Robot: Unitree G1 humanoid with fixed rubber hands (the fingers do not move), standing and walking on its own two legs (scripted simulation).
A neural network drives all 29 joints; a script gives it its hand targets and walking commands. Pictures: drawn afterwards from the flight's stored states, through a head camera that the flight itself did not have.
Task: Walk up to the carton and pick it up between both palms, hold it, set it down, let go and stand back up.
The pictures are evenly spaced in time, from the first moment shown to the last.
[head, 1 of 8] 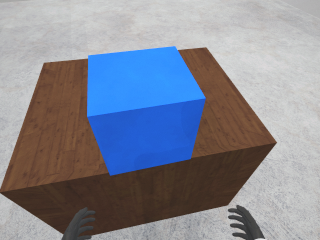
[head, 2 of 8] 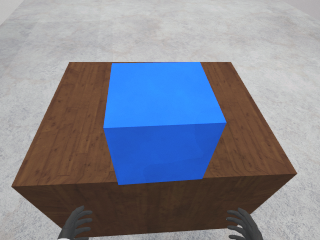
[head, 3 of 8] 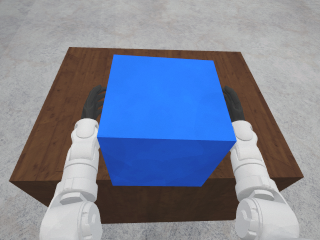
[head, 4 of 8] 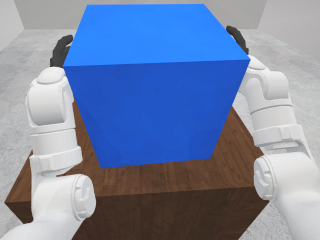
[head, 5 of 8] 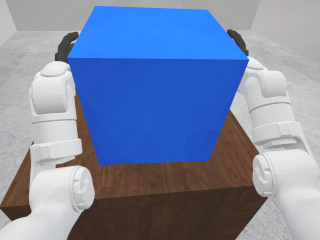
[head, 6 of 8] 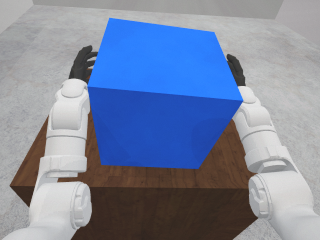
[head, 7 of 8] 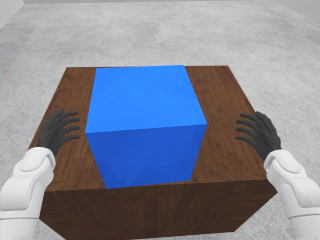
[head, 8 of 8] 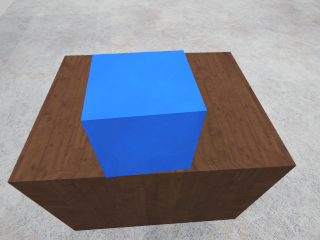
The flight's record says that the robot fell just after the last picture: no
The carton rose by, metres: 0.24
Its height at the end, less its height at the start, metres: +0.00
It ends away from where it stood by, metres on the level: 0.03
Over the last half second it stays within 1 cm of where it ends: yes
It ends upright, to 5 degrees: yes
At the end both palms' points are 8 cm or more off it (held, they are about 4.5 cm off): yes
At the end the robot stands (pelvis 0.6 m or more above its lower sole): yes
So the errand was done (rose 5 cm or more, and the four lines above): yes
